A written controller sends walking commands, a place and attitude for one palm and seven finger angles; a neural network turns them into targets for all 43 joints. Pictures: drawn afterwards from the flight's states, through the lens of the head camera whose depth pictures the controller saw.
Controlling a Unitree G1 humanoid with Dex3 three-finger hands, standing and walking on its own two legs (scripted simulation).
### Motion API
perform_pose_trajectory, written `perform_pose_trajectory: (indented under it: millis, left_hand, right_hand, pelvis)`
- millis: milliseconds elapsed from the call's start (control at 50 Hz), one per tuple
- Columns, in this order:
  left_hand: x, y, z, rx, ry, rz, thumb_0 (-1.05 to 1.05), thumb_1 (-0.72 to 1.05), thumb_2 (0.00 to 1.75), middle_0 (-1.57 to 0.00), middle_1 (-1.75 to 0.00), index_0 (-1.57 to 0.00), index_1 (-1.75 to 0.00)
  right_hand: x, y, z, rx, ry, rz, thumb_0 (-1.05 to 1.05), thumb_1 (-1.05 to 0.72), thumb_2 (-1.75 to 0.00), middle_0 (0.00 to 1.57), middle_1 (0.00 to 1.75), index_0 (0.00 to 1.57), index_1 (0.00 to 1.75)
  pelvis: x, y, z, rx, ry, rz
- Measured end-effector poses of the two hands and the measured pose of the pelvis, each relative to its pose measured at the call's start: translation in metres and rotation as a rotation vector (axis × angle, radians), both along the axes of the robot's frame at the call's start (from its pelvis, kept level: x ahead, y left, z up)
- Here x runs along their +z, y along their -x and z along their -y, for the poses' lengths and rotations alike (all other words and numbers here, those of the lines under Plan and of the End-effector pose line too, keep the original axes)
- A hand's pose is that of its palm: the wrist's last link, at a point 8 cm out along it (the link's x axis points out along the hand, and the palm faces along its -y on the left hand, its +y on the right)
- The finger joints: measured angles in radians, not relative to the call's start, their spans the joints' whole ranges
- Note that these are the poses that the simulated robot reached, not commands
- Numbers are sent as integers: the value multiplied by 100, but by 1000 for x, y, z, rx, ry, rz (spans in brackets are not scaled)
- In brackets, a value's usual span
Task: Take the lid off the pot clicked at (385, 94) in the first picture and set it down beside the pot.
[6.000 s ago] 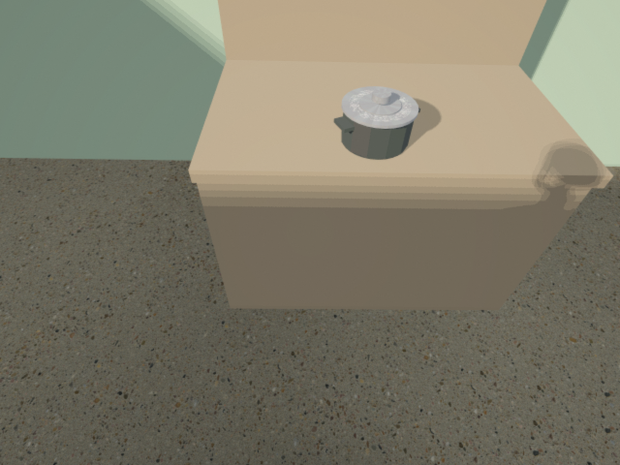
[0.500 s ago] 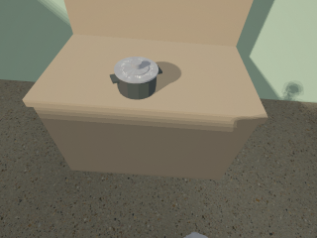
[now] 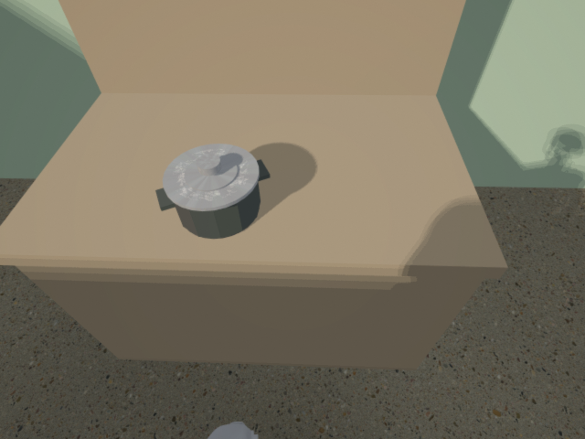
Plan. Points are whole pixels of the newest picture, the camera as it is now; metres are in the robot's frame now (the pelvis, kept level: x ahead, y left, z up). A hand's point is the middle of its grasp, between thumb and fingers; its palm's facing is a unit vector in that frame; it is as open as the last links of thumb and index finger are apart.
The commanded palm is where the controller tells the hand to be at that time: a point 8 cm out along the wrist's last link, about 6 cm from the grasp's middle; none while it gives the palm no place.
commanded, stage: come to a stop and stand still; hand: left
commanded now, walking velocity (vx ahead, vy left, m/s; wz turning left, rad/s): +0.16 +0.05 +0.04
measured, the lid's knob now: (209, 164) +0.58 +0.19 +0.03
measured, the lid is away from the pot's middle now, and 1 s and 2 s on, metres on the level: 0.00 0.00 0.00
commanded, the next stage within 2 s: look again from close up in 1.02 s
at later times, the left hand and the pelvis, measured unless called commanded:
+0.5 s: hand out of the picture +0.05 +0.22 -0.18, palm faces +0.01 -0.97 -0.22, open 7.4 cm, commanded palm none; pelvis +0.05 +0.03 -0.01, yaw -3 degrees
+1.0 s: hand out of the picture +0.11 +0.16 -0.18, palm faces -0.05 -0.98 -0.20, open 7.3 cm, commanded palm none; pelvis +0.04 -0.01 -0.01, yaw -3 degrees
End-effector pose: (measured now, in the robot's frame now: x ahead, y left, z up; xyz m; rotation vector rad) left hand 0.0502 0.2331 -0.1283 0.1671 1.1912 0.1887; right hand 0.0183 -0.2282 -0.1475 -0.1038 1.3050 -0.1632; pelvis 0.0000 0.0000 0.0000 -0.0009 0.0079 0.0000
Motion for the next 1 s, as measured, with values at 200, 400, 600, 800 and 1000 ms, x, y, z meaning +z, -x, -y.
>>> perform_pose_trajectory:
  millis: [200,400,600,800,1000]
  left_hand:
    - [-30,28,-21,78,62,-234,0,91,90,-20,-30,-20,-30]
    - [-30,12,-33,50,56,-294,0,91,90,-20,-30,-20,-30]
    - [-21,-8,-25,-35,-47,-183,0,90,90,-20,-30,-20,-30]
    - [-26,-43,6,-100,1,-43,1,90,90,-20,-30,-20,-30]
    - [-18,-51,20,-112,24,-16,0,92,89,-20,-30,-20,-30]
  right_hand:
    - [14,-153,-36,115,44,215,0,-92,-90,19,30,20,30]
    - [15,-156,-62,89,34,156,0,-91,-90,20,30,21,30]
    - [-7,-83,-7,-22,22,69,0,-91,-90,20,30,21,30]
    - [-6,-11,19,-74,66,-4,1,-91,-90,19,30,20,30]
    - [-3,8,-9,-53,-17,-67,1,-91,-90,19,30,20,30]
  pelvis:
    - [-11,-61,-32,-26,28,24]
    - [-5,-62,-40,-49,7,22]
    - [-15,-42,-12,-77,-16,15]
    - [-19,-39,1,-54,18,29]
    - [-9,-38,11,-60,4,16]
